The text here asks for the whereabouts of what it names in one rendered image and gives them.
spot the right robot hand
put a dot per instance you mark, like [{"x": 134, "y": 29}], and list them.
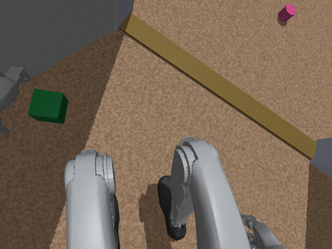
[{"x": 263, "y": 237}]

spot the left robot hand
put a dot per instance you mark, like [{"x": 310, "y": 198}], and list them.
[{"x": 9, "y": 85}]

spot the right robot foot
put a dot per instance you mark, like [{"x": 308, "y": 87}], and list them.
[{"x": 165, "y": 200}]

